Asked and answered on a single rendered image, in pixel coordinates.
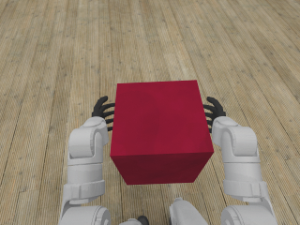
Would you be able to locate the robot right forearm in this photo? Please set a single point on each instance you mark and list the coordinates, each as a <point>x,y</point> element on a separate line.
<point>242,169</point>

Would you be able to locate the robot left upper arm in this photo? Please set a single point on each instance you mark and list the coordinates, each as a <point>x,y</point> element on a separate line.
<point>87,215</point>

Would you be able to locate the robot left hand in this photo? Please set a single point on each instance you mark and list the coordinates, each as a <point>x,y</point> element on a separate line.
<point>99,111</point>

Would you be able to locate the robot right upper arm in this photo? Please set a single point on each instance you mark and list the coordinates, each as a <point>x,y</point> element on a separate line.
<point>235,214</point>

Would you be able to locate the carton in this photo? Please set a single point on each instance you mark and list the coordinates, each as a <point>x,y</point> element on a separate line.
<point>160,133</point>

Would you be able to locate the robot right thigh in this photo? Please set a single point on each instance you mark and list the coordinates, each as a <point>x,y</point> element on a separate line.
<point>184,213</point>

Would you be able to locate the robot left forearm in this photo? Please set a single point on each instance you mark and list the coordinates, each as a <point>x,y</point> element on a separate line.
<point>85,181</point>

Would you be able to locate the robot right hand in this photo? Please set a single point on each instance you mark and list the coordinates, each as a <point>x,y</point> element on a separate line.
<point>217,111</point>

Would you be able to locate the robot right shin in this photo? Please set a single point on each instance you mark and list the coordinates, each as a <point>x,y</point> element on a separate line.
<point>178,199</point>

